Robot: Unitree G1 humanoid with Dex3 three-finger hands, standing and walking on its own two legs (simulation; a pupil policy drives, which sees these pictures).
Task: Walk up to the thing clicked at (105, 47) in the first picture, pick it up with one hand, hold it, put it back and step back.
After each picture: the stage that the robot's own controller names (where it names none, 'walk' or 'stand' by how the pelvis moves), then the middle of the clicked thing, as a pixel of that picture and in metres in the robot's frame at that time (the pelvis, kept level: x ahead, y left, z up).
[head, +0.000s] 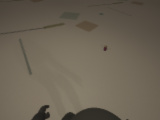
stand; (105, 48) +1.55 -0.35 -0.72
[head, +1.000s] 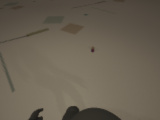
walk; (92, 49) +1.44 +0.03 -0.70
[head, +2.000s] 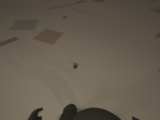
walk; (75, 65) +0.90 +0.26 -0.70
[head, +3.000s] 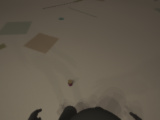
walk; (70, 82) +0.54 +0.23 -0.70
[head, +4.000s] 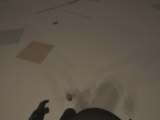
stand; (69, 97) +0.33 +0.22 -0.70
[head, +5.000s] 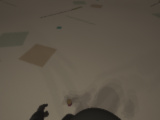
stand; (69, 102) +0.31 +0.21 -0.72
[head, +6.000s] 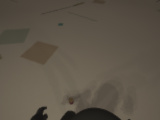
stand; (71, 101) +0.30 +0.19 -0.72
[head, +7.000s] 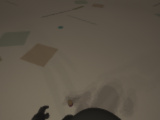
stand; (70, 103) +0.30 +0.19 -0.73
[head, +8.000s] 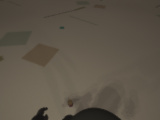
stand; (70, 103) +0.30 +0.19 -0.73
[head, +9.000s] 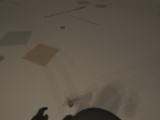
stand; (70, 103) +0.30 +0.19 -0.73
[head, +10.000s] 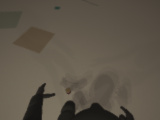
go down; (68, 91) +0.32 +0.19 -0.66
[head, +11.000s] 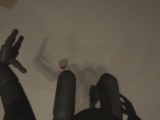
go down; (62, 64) +0.40 +0.20 -0.31
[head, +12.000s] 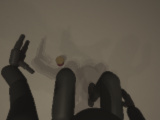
close in; (60, 61) +0.40 +0.21 -0.28
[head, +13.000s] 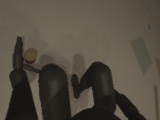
close; (30, 57) +0.40 +0.24 -0.23
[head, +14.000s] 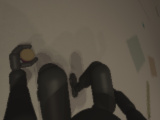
close; (27, 56) +0.39 +0.25 -0.23
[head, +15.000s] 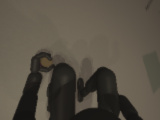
lift; (45, 62) +0.33 +0.24 -0.18
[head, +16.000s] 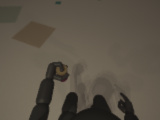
lift; (62, 73) +0.31 +0.18 +0.00
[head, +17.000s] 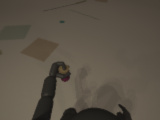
hold; (64, 73) +0.33 +0.18 +0.01
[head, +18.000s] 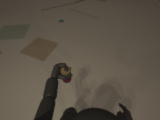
hold; (66, 74) +0.32 +0.17 +0.00
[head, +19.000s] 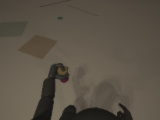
crouch; (63, 74) +0.32 +0.18 -0.02
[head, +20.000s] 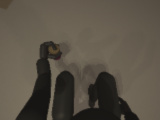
lower; (55, 52) +0.45 +0.21 -0.10
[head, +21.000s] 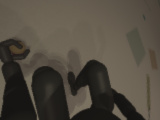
lower; (18, 51) +0.43 +0.26 -0.23
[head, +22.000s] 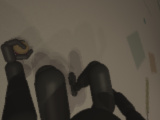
lower; (21, 50) +0.42 +0.27 -0.23
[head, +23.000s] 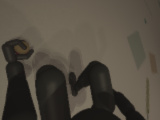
lower; (22, 50) +0.42 +0.26 -0.23
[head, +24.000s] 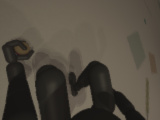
lower; (22, 51) +0.41 +0.26 -0.23
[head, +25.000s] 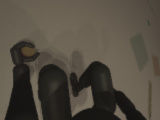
open; (28, 53) +0.40 +0.25 -0.23
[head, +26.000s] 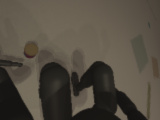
rise; (30, 51) +0.40 +0.24 -0.22
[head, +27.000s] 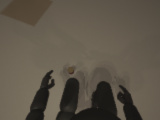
walk; (71, 70) +0.40 +0.17 -0.45
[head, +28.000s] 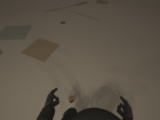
stand; (71, 99) +0.33 +0.16 -0.66
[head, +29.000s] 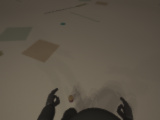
stand; (71, 99) +0.34 +0.17 -0.67
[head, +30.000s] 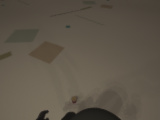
stand; (74, 100) +0.35 +0.16 -0.72
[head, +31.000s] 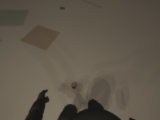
walk; (73, 85) +0.41 +0.11 -0.71
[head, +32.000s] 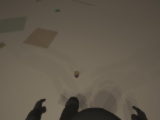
walk; (76, 74) +0.60 +0.18 -0.69
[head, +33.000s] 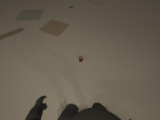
walk; (80, 58) +0.94 +0.16 -0.69
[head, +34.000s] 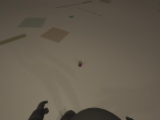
stand; (80, 63) +0.97 +0.15 -0.72
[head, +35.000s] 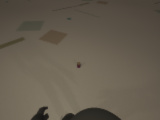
stand; (78, 65) +0.97 +0.18 -0.73
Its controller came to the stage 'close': yes
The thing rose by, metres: 0.72
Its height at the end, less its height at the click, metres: +0.00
